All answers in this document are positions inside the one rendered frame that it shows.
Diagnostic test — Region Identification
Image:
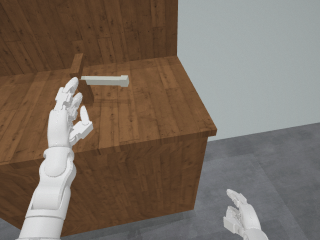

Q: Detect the counter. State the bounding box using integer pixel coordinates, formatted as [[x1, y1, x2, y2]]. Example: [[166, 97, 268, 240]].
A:
[[0, 0, 218, 237]]

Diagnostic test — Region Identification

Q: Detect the left robot hand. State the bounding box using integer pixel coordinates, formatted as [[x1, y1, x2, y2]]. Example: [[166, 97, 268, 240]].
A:
[[47, 77, 94, 149]]

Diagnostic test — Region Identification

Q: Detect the tap lever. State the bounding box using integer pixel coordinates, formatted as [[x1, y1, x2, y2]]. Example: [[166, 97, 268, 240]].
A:
[[80, 75, 129, 87]]

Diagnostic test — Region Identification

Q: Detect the right robot forearm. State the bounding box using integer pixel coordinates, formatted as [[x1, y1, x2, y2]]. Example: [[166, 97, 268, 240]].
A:
[[243, 228, 269, 240]]

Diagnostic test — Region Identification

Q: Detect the right robot hand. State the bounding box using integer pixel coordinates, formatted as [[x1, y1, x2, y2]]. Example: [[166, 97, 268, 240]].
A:
[[223, 189, 261, 237]]

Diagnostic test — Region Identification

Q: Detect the left robot forearm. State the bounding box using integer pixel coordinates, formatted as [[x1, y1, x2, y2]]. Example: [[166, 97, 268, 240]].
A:
[[16, 146, 77, 240]]

